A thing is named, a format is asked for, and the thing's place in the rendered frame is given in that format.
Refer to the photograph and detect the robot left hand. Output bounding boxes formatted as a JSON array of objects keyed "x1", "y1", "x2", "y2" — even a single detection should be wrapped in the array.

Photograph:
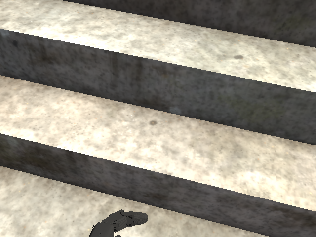
[{"x1": 89, "y1": 209, "x2": 148, "y2": 237}]

